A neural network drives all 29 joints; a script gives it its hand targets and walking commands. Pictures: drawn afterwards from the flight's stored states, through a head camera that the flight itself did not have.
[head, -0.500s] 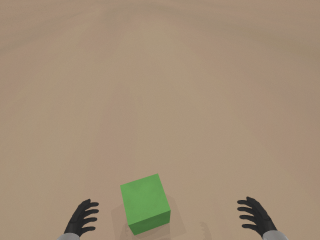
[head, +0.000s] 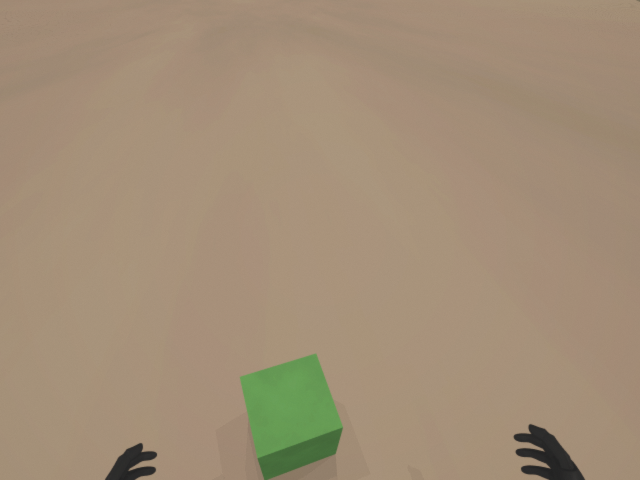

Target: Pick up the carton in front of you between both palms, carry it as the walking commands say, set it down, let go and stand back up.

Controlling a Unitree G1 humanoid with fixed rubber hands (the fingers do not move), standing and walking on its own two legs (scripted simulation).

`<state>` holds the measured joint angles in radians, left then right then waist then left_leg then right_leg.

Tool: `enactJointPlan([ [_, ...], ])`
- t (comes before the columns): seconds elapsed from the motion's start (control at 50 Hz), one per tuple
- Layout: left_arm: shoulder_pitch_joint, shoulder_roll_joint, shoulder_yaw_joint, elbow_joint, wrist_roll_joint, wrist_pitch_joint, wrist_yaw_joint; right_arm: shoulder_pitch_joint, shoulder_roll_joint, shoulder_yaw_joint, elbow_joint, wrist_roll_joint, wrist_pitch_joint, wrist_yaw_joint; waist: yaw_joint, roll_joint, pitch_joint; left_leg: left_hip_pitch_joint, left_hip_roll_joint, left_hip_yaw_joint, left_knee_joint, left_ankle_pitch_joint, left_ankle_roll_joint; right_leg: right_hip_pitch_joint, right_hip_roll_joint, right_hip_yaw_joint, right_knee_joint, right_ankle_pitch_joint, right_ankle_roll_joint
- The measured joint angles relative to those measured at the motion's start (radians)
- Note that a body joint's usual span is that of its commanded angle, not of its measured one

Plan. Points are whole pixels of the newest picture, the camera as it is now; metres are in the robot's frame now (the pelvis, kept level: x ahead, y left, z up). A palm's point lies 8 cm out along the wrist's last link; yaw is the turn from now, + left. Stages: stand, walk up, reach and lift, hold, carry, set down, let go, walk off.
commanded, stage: stand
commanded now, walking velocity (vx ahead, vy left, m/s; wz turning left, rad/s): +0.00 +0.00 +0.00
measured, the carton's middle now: (290, 417) +0.40 +0.07 -0.64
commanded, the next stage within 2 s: none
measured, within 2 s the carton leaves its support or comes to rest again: neither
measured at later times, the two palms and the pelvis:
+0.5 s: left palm out of the picture +0.08 +0.29 -0.11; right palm out of the picture +0.09 -0.27 -0.09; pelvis -0.01 +0.01 +0.00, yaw +0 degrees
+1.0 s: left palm out of the picture +0.05 +0.30 -0.11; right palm out of the picture +0.06 -0.28 -0.09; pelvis -0.02 +0.01 +0.01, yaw +0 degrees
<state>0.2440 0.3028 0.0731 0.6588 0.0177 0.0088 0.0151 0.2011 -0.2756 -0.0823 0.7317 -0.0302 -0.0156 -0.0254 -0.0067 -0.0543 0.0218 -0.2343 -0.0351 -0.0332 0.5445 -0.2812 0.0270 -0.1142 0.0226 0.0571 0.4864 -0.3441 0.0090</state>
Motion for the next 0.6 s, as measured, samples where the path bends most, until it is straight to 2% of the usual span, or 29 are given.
enactJointPlan([
  [0.28, 0.008, 0.011, -0.022, 0.079, 0.0, -0.015, 0.019, -0.01, 0.01, 0.023, 0.075, 0.006, -0.004, -0.004, 0.001, 0.014, 0.009, 0.015, -0.014, 0.013, -0.019, 0.014, 0.018, 0.014, -0.018, 0.009, -0.018, 0.013, 0.019],
  [0.6, 0.015, 0.026, -0.039, 0.157, -0.008, -0.022, 0.026, -0.023, -0.012, 0.032, 0.152, 0.015, 0.0, 0.0, 0.0, 0.019, 0.013, 0.03, -0.016, 0.011, -0.058, 0.049, 0.018, 0.024, -0.023, 0.007, -0.044, 0.041, 0.022],
])
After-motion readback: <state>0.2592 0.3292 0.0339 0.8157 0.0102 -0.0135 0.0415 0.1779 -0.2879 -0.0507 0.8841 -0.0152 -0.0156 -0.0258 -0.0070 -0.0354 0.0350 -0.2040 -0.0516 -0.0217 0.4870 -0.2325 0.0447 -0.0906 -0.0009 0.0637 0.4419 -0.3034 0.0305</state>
